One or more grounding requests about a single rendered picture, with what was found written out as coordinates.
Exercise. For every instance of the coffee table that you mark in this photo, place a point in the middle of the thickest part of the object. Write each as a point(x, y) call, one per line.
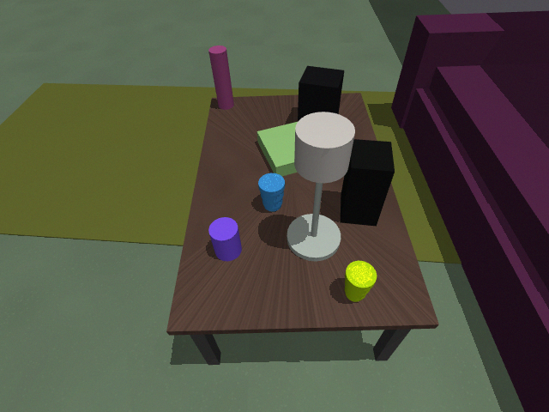
point(268, 288)

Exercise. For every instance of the sofa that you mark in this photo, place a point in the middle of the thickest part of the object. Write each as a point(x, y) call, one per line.
point(473, 100)

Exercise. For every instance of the desk lamp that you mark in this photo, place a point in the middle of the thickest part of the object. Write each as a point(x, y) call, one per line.
point(323, 147)

